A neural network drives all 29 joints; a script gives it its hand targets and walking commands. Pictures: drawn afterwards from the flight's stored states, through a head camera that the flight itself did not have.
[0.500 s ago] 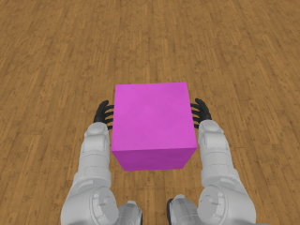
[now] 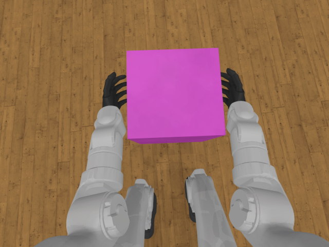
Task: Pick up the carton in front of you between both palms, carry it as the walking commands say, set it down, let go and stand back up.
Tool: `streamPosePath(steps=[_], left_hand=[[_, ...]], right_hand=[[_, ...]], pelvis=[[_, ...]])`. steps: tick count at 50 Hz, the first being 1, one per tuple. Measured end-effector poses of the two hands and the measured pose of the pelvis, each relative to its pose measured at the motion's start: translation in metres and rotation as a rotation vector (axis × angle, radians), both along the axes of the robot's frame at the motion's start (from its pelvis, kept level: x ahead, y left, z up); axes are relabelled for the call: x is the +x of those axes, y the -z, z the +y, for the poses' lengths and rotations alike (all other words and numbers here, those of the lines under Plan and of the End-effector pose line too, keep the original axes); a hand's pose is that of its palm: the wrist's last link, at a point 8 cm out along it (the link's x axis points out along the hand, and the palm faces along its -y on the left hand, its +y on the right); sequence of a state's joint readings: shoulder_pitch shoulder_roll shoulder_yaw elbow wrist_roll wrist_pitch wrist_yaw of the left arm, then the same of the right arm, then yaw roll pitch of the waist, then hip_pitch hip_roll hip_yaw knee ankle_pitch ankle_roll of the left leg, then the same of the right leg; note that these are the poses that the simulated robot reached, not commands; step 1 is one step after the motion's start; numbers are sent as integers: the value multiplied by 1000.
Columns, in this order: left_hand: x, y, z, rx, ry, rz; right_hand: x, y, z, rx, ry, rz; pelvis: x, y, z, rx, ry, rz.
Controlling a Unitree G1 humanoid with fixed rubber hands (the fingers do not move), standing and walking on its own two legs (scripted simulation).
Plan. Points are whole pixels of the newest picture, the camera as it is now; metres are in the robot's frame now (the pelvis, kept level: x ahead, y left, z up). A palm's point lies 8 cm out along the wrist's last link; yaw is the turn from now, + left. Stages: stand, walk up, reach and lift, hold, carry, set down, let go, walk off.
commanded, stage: set down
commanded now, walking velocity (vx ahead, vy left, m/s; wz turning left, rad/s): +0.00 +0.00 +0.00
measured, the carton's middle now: (172, 105) +0.45 -0.04 -0.15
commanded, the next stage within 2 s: none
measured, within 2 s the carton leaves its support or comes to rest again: rests again in 1.40 s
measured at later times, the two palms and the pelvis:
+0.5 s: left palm (136, 108) +0.48 +0.08 -0.23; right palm (228, 104) +0.47 -0.22 -0.24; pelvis -0.03 -0.01 -0.12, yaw +3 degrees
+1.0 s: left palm (147, 110) +0.52 +0.06 -0.38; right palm (222, 106) +0.50 -0.24 -0.38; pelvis -0.04 -0.01 -0.21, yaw +5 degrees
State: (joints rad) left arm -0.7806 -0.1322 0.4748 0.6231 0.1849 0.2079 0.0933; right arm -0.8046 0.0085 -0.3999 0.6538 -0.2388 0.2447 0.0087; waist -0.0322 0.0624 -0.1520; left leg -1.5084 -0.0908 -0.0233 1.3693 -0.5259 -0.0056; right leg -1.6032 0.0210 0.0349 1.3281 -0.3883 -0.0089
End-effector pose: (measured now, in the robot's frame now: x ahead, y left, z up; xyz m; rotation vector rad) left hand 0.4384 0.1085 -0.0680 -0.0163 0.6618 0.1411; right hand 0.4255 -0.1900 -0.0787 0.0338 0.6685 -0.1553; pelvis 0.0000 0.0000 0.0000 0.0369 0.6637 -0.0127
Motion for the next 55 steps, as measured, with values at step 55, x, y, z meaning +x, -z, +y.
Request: streamPosePath(steps=[55], left_hand=[[79,319,-50,16,66,71]], right_hand=[[82,306,-52,-57,-32,73]], pelvis=[[-38,222,-11,29,-54,-4]])
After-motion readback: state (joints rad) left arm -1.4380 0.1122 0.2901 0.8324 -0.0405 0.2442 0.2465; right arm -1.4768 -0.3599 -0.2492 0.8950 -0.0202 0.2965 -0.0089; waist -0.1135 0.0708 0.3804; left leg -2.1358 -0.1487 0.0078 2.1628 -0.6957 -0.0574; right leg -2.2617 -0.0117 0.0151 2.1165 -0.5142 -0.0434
